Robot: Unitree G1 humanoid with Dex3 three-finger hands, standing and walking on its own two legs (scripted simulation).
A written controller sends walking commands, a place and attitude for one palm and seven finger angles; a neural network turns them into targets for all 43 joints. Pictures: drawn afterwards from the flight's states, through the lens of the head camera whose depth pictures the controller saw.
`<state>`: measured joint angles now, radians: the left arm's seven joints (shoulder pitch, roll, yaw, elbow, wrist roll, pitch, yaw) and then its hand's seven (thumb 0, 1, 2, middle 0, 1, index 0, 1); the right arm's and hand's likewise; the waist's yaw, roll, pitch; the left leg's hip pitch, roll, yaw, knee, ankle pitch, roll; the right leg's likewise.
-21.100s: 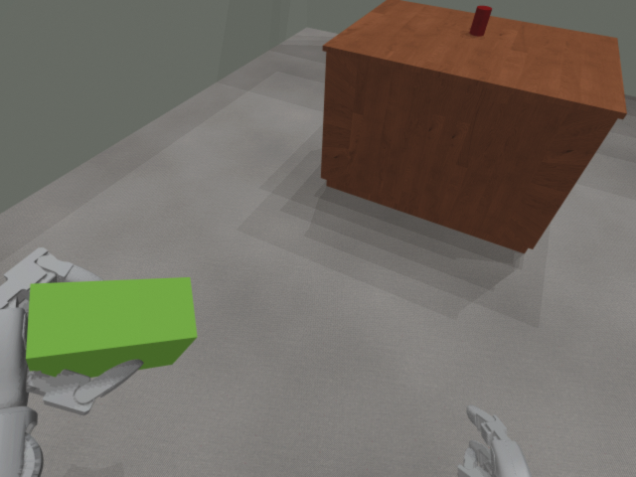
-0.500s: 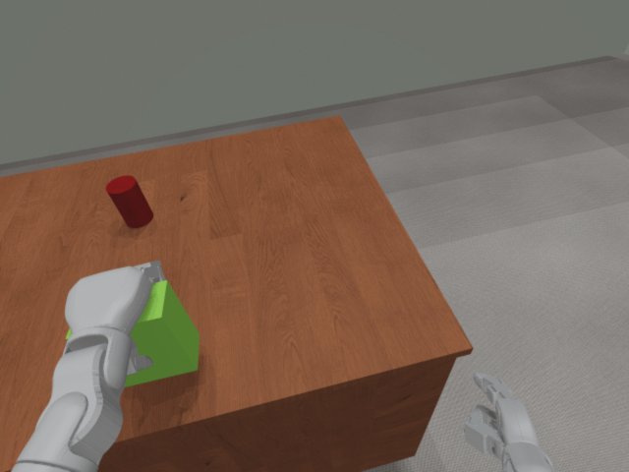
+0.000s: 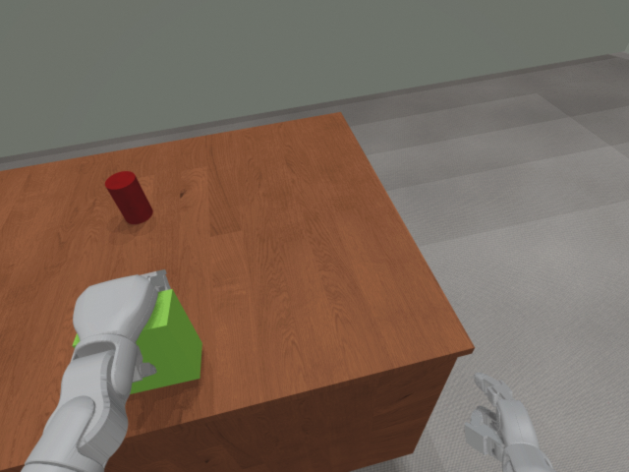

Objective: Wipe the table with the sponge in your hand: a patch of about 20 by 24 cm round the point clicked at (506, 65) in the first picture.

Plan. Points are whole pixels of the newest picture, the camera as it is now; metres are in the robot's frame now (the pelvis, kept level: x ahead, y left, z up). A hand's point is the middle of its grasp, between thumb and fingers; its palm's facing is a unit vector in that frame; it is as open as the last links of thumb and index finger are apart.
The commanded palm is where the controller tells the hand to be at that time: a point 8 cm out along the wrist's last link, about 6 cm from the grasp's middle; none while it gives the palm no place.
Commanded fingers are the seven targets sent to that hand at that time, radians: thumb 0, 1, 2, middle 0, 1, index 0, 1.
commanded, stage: lower the sponge onto the table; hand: left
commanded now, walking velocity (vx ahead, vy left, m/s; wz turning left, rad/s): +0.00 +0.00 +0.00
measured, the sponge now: (151, 352) +0.24 +0.28 +0.00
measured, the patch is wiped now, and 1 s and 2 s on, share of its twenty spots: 0.00 0.15 0.45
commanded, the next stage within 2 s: wipe forward along the first lane in 0.64 s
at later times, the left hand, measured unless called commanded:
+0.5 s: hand (149, 331) +0.26 +0.27 +0.04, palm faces -0.04 -0.08 -1.00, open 10.1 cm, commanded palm +0.23 +0.27 +0.09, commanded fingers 0.00 0.10 1.30 -1.20 -1.60 -1.20 -1.60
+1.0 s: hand (150, 323) +0.27 +0.28 +0.03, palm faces -0.05 -0.05 -1.00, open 10.1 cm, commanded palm +0.25 +0.28 +0.07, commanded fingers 0.00 0.10 1.30 -1.20 -1.60 -1.20 -1.60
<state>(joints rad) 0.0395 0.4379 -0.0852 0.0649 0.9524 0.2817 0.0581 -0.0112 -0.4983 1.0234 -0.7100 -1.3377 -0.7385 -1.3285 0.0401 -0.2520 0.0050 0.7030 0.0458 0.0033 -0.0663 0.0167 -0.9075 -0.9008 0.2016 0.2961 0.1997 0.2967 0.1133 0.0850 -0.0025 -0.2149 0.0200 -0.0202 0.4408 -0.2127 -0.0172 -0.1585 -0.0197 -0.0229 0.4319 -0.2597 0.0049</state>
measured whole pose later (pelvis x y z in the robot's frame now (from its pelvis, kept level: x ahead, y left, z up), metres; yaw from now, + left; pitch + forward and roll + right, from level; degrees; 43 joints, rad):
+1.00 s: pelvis +0.00 -0.01 -0.01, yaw +0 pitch +2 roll +0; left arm -0.06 0.40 -0.10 0.23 0.99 0.29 0.13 -0.01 -0.50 1.02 -0.71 -1.34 -0.74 -1.33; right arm 0.06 -0.26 -0.01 0.72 0.06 0.03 -0.06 0.02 -0.91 -0.90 0.20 0.30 0.20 0.30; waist 0.10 0.08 -0.05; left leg -0.30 0.02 -0.03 0.51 -0.24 -0.02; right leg -0.25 -0.02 -0.03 0.51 -0.30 0.00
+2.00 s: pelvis -0.01 +0.01 -0.02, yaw +0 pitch +10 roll -1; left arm -0.56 0.53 0.00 0.86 1.04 0.13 0.17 0.00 -0.51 1.03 -0.72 -1.33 -0.75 -1.33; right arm 0.20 -0.27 -0.03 0.74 0.07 0.09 -0.05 0.01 -0.91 -0.90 0.20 0.30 0.20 0.30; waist 0.01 0.05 -0.11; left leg -0.55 0.03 -0.03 0.63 -0.26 -0.01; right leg -0.47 -0.01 -0.02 0.59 -0.29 0.01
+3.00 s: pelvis +0.01 +0.02 -0.01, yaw -1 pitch +12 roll -2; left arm -0.71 0.48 -0.08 0.94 1.03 0.18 0.20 0.00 -0.51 1.03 -0.72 -1.33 -0.74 -1.33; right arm 0.20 -0.24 -0.03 0.77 0.07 0.11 -0.01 0.01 -0.91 -0.90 0.20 0.30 0.20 0.30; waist -0.02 0.04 -0.12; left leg -0.54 0.01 -0.02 0.62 -0.29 0.01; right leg -0.45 -0.02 -0.01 0.54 -0.30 0.03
